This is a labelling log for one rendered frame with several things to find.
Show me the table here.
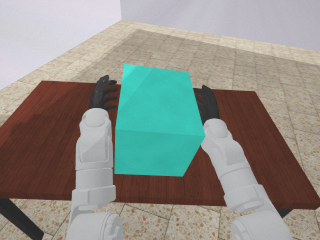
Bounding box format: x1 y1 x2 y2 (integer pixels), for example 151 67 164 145
0 80 320 240

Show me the right robot hand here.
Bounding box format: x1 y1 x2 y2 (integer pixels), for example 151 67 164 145
193 85 220 126

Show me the robot right forearm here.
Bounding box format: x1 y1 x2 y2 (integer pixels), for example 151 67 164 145
201 118 293 240

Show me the carton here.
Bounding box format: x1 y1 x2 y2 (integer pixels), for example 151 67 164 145
114 64 206 177

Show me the robot left forearm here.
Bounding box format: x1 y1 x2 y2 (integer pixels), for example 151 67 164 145
66 108 116 240

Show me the left robot hand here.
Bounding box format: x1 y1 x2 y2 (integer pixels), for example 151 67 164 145
88 75 118 111

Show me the right robot upper arm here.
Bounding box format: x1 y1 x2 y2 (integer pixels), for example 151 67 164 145
231 210 292 240

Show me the left robot upper arm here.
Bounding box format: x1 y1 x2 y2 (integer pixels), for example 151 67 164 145
66 212 124 240

